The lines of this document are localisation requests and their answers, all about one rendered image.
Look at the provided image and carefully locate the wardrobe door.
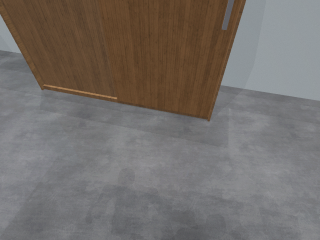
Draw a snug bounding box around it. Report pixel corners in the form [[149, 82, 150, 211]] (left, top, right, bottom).
[[0, 0, 117, 97], [98, 0, 242, 117]]

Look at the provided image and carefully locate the handle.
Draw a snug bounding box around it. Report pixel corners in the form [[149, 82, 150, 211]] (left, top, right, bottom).
[[222, 0, 235, 30]]

